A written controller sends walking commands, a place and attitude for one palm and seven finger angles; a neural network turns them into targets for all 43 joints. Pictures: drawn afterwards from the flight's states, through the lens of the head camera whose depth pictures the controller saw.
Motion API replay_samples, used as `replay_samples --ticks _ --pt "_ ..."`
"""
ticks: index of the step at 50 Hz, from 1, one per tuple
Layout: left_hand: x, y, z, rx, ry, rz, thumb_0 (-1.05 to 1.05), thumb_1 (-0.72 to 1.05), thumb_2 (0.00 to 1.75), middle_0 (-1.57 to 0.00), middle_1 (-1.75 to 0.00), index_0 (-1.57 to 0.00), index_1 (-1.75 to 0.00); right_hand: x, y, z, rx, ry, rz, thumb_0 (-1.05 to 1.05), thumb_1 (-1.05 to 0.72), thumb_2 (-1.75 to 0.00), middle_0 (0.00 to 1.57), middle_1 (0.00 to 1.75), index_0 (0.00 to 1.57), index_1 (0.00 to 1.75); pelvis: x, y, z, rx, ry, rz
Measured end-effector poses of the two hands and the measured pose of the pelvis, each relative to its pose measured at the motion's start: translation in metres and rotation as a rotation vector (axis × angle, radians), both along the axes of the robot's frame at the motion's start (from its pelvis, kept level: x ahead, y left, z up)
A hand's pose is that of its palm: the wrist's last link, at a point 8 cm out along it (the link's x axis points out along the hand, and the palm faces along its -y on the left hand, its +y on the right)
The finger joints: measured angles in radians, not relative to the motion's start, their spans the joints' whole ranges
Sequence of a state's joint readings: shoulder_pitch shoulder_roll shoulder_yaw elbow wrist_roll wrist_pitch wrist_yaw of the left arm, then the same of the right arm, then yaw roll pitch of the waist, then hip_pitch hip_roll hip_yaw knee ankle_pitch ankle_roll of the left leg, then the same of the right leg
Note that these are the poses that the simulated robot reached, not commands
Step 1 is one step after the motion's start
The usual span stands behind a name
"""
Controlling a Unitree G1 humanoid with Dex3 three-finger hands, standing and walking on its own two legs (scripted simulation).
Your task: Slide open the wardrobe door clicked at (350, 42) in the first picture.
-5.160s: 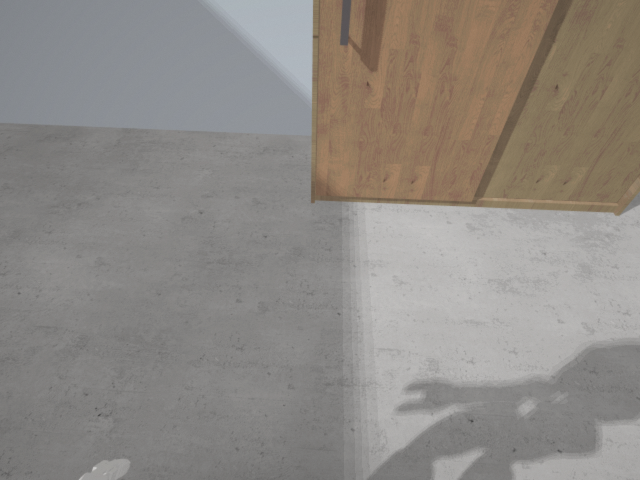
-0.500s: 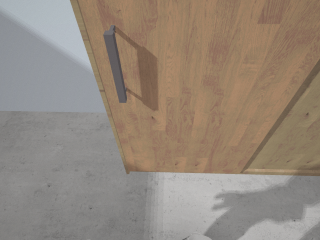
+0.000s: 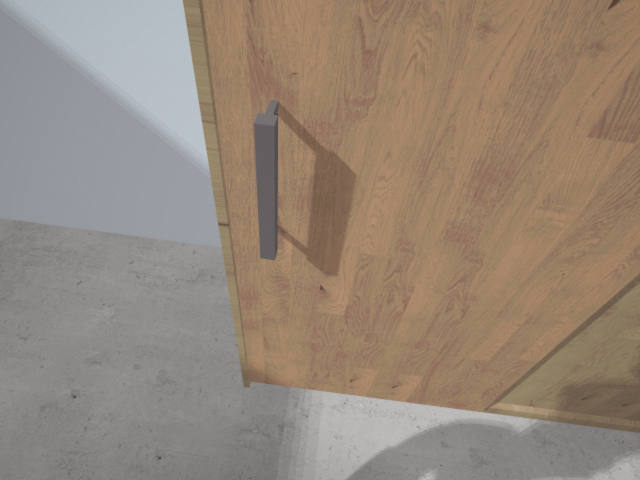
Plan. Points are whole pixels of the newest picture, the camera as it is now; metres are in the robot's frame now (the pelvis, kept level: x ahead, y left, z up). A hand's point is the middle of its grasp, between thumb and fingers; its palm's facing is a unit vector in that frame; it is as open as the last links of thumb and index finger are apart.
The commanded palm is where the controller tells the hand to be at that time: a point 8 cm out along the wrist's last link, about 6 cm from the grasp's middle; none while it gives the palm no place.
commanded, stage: come to a stop and stand still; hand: left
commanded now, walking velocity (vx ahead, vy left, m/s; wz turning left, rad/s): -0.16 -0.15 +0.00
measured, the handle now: (270, 187) +0.48 +0.13 +0.10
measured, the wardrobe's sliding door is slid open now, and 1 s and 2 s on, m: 0.00 0.00 0.00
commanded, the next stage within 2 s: look again from close up in 1.40 s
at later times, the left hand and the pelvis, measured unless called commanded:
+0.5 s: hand out of the picture -0.01 +0.12 -0.16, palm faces +0.01 -0.97 -0.25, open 7.4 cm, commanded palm none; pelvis -0.03 -0.06 +0.01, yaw -3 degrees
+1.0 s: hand out of the picture -0.05 +0.20 -0.18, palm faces +0.04 -0.97 -0.23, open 7.4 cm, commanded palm none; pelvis -0.06 +0.02 -0.01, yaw -1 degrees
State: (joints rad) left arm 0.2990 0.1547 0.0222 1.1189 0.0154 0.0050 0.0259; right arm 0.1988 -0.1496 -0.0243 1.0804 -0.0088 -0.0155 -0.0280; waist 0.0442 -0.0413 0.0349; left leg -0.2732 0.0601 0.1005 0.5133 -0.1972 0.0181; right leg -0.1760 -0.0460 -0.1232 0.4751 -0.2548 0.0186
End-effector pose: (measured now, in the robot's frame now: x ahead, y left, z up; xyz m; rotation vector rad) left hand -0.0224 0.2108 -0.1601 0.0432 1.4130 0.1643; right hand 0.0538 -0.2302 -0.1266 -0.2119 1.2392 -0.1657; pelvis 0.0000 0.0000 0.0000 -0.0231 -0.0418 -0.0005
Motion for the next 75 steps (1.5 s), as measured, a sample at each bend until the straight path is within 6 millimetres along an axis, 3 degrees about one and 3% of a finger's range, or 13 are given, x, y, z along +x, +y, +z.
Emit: replay_samples --ticks 5,10,15,21,27,32,36,43,52,57,63,69,75 --pt "-0.001 0.005 0.002 -0.01 0.053 -0.029 0.01 0.91 0.9 -0.2 -0.29 -0.2 -0.3 0.013 0.01 0.003 0.001 -0.009 -0.01 0.0 -0.94 -0.9 0.2 0.3 0.2 0.3 -0.001 0.005 0.003 0.017 0.021 -0.01" --pt "0.001 0.015 0.012 0.044 0.069 -0.061 0.01 0.91 0.9 -0.2 -0.29 -0.2 -0.3 0.008 0.004 -0.003 0.018 -0.015 -0.04 0.0 -0.93 -0.9 0.2 0.3 0.2 0.3 -0.012 -0.001 0.004 0.014 0.042 -0.028" --pt "0.011 0.014 0.02 0.114 0.02 -0.088 0.01 0.91 0.9 -0.2 -0.29 -0.2 -0.3 -0.018 -0.019 -0.014 0.045 0.003 -0.073 0.0 -0.92 -0.9 0.2 0.3 0.2 0.3 -0.025 -0.019 0.0 0.024 0.042 -0.039" --pt "0.012 -0.014 0.032 0.153 -0.068 -0.097 0.01 0.91 0.9 -0.2 -0.29 -0.2 -0.3 -0.059 -0.049 -0.028 0.093 0.075 -0.105 0.0 -0.91 -0.9 0.2 0.3 0.2 0.3 -0.032 -0.047 -0.001 0.038 0.018 -0.026" --pt "0.007 -0.048 0.038 0.109 -0.071 -0.102 0.01 0.91 0.9 -0.2 -0.29 -0.2 -0.3 -0.085 -0.061 -0.02 0.107 0.129 -0.112 0.01 -0.91 -0.9 0.2 0.3 0.2 0.3 -0.031 -0.061 0.01 0.066 0.025 -0.043" --pt "-0.008 -0.048 0.038 0.109 -0.037 -0.07 0.02 0.93 0.9 -0.2 -0.3 -0.2 -0.3 -0.094 -0.063 -0.02 0.093 0.184 -0.093 0.01 -0.91 -0.9 0.2 0.3 0.19 0.3 -0.034 -0.059 0.01 0.066 0.033 -0.024" --pt "-0.024 -0.039 0.036 0.113 -0.005 -0.036 0.01 0.92 0.9 -0.2 -0.3 -0.2 -0.3 -0.085 -0.058 -0.019 0.075 0.19 -0.062 0.01 -0.91 -0.9 0.2 0.3 0.19 0.29 -0.039 -0.051 0.009 0.065 0.037 -0.012" --pt "-0.049 -0.004 0.018 0.104 0.032 -0.037 0.01 0.91 0.9 -0.2 -0.3 -0.2 -0.3 -0.047 -0.03 -0.017 0.037 0.029 -0.015 0.01 -0.91 -0.9 0.2 0.3 0.19 0.29 -0.046 -0.018 -0.004 0.016 0.041 -0.006" --pt "-0.034 0.05 0.013 0.112 -0.078 -0.067 0.01 0.91 0.9 -0.2 -0.29 -0.2 -0.3 -0.031 0.034 -0.007 0.058 -0.134 0.031 0.0 -0.92 -0.9 0.2 0.3 0.2 0.3 -0.061 0.026 -0.006 0.01 -0.014 -0.016" --pt "-0.029 0.067 0.019 0.111 -0.11 -0.102 0.01 0.91 0.9 -0.2 -0.29 -0.2 -0.3 -0.046 0.048 -0.006 0.062 -0.132 0.024 -0.01 -0.94 -0.9 0.2 0.3 0.2 0.3 -0.07 0.042 -0.004 0.018 -0.003 -0.016" --pt "-0.036 0.076 0.021 0.108 -0.088 -0.107 0.01 0.91 0.9 -0.2 -0.29 -0.2 -0.3 -0.083 0.048 -0.01 0.044 -0.027 0.008 -0.01 -0.93 -0.9 0.2 0.3 0.2 0.3 -0.073 0.051 -0.001 0.027 0.017 -0.005" --pt "-0.048 0.073 0.021 0.098 -0.027 -0.109 0.01 0.91 0.9 -0.2 -0.29 -0.2 -0.3 -0.118 0.047 -0.013 0.045 0.088 -0.028 0.0 -0.92 -0.9 0.2 0.3 0.2 0.3 -0.069 0.051 0.001 0.03 0.024 -0.013" --pt "-0.051 0.06 0.019 0.08 0.017 -0.115 0.01 0.91 0.9 -0.2 -0.29 -0.2 -0.3 -0.135 0.047 -0.014 0.058 0.152 -0.059 0.01 -0.91 -0.9 0.2 0.3 0.2 0.3 -0.063 0.044 0.002 0.032 0.027 -0.019"
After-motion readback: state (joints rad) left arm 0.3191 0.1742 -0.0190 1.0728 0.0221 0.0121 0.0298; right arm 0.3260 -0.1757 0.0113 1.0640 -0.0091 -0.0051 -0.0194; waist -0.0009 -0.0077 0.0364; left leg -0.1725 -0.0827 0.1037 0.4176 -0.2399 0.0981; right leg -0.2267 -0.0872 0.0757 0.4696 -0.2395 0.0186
